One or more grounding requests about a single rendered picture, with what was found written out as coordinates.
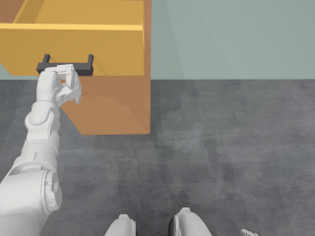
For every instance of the robot left upper arm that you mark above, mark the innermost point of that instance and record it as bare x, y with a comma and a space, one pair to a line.
26, 201

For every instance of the handle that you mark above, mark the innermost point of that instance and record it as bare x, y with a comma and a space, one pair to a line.
82, 69

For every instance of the robot right thigh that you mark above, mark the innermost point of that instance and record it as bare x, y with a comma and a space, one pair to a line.
188, 223

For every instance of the robot left hand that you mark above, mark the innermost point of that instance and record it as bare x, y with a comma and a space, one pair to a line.
49, 88

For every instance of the robot thigh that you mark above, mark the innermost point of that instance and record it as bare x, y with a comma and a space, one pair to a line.
188, 223
122, 227

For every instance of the cabinet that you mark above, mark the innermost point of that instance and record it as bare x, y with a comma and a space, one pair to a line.
109, 105

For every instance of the drawer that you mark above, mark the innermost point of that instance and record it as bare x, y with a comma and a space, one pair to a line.
70, 30

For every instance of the left robot forearm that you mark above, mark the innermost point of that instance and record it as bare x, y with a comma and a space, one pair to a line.
41, 146

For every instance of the robot left thigh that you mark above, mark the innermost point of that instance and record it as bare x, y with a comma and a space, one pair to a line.
122, 227

